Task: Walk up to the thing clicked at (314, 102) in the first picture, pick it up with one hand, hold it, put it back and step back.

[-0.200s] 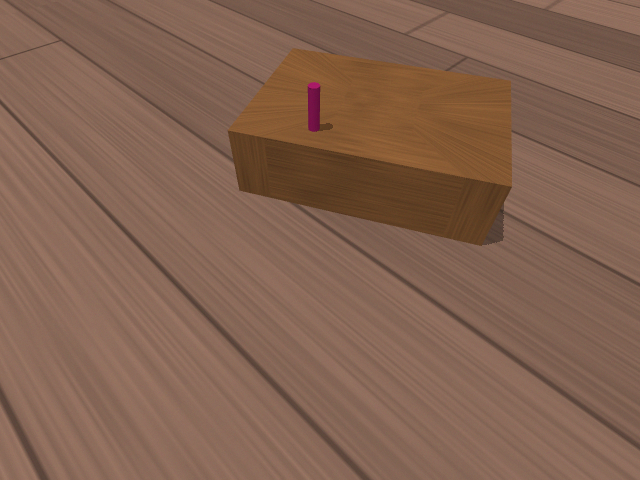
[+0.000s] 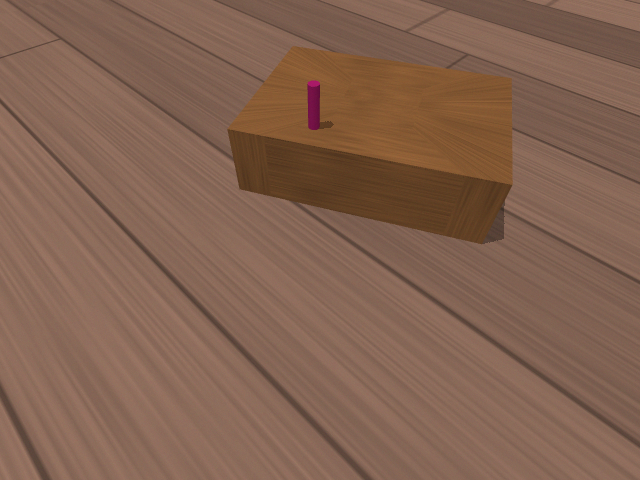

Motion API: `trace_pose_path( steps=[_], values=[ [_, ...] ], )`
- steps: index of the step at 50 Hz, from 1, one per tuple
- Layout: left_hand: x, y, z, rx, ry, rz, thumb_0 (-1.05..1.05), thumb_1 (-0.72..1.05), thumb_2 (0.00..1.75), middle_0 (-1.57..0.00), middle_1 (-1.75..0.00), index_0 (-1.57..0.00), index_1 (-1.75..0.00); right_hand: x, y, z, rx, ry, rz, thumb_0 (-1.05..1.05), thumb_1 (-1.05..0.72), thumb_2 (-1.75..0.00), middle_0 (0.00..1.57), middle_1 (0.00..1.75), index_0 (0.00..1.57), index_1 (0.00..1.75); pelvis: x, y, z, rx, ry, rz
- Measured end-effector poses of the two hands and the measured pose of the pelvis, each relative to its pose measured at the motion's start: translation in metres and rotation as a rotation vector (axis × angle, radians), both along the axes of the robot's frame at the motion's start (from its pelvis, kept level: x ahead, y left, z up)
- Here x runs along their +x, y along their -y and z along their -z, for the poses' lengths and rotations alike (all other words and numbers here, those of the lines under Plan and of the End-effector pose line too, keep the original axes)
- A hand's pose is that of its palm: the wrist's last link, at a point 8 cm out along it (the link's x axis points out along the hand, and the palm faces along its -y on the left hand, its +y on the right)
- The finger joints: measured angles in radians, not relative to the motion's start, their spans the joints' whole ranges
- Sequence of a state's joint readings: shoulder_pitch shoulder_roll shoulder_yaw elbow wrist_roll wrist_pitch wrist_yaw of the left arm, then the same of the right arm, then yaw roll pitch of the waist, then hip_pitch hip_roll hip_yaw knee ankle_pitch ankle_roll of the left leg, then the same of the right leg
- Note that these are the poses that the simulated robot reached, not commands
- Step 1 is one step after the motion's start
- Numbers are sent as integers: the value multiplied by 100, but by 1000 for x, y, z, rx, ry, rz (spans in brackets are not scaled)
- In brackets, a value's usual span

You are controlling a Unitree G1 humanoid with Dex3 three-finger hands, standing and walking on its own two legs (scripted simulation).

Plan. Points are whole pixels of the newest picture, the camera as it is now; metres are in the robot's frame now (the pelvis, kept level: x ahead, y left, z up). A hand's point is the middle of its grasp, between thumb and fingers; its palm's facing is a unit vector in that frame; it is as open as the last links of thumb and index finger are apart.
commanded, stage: stand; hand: left
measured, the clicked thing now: (313, 106) +1.43 +0.02 -0.36
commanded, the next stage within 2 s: walk up in 0.92 s
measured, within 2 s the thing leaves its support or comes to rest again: neither
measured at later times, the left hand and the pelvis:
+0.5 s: hand out of the picture +0.09 +0.25 -0.16, palm faces -0.02 -0.94 -0.33, open 7.4 cm; pelvis +0.01 +0.00 +0.00, yaw +0 degrees
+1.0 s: hand out of the picture +0.09 +0.25 -0.16, palm faces -0.05 -0.94 -0.33, open 7.4 cm; pelvis +0.02 +0.00 +0.00, yaw -2 degrees
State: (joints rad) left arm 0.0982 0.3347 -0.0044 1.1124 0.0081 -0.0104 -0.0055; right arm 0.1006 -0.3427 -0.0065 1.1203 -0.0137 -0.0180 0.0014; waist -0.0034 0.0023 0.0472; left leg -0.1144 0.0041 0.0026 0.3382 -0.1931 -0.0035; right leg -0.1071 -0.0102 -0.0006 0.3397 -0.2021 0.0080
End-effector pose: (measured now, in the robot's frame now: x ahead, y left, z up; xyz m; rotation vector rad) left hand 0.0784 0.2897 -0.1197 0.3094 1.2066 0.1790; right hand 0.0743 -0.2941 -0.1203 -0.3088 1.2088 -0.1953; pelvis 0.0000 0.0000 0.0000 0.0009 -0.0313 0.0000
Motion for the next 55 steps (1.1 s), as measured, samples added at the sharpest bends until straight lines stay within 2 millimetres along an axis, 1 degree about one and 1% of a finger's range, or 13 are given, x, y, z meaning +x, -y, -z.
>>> trace_pose_path(
  steps=[12, 30, 47, 51, 53, 55],
  values=[
    [-4, -1, 0, 6, -25, -8, 0, 90, 89, -20, -30, -20, -30, -4, 0, 2, 6, -28, 7, 0, -90, -90, 21, 30, 21, 30, 4, 2, -1, 1, -5, 1],
    [5, 1, -1, 5, -6, -7, 0, 90, 89, -20, -30, -20, -30, 5, 3, 0, -3, -9, 1, 0, -90, -90, 21, 30, 21, 30, 8, 3, -1, 1, -4, 0],
    [2, -1, -1, 3, -21, -10, 0, 90, 89, -20, -30, -20, -30, 4, 5, 0, 1, -16, 4, 0, -90, -90, 21, 30, 21, 30, 10, 3, 0, 3, -6, 6],
    [6, -8, 0, 13, -29, 30, 0, 90, 89, -20, -30, -20, -30, 4, 16, -1, 5, 60, 36, 0, -90, -90, 21, 30, 21, 30, 19, 4, 6, 20, -15, 52],
    [15, -10, -2, 33, -48, 58, 0, 90, 89, -20, -30, -20, -30, -1, 27, 0, -5, 81, 65, 0, -90, -90, 21, 30, 21, 30, 24, 8, 9, 20, -18, 73],
    [30, -9, -6, 48, -50, 87, 0, 90, 89, -20, -30, -20, -30, -9, 39, 0, -14, 70, 91, 0, -90, -90, 21, 30, 21, 30, 32, 15, 9, 28, -14, 86]
  ],
)
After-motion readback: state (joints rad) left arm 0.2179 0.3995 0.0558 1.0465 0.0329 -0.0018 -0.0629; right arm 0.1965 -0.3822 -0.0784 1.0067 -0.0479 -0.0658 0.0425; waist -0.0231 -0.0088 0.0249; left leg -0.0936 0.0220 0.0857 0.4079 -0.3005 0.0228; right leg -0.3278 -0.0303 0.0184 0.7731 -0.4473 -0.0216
